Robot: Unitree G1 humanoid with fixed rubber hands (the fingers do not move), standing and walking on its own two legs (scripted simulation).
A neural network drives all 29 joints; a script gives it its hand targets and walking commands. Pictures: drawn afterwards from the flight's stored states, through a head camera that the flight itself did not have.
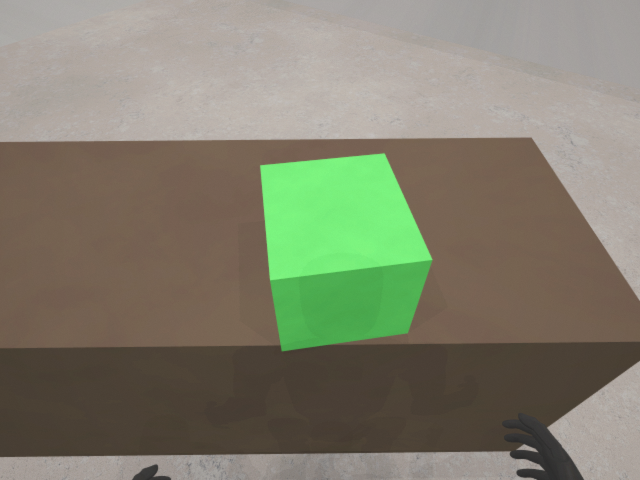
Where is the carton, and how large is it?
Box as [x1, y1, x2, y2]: [260, 153, 431, 350]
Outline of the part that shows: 384,153 260,165 270,282 282,350 407,332 431,262 431,258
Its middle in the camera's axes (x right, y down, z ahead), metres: +0.02 +0.01 +0.63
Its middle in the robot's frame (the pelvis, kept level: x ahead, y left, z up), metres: +0.46 +0.00 -0.01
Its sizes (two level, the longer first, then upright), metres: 0.232 0.207 0.190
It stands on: a pedestal, 0.66 m high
